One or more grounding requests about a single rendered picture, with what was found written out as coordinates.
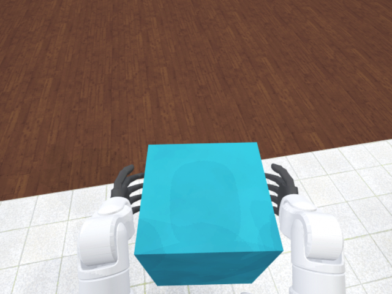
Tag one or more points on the robot right hand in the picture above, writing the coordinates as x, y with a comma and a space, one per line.
286, 185

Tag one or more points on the carton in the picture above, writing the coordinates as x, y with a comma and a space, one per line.
206, 215

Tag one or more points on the right robot forearm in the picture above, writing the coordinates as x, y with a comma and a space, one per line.
317, 247

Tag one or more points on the left robot forearm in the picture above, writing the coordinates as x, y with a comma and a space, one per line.
102, 249

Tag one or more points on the robot left hand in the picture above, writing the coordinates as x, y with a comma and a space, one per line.
121, 188

